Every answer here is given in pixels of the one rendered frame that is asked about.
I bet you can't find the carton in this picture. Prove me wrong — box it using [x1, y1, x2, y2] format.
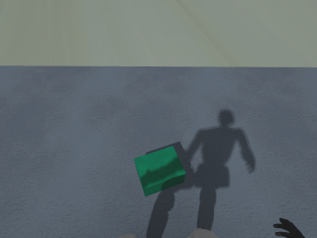
[134, 146, 186, 196]

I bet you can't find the robot right hand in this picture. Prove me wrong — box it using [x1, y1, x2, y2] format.
[272, 218, 305, 238]

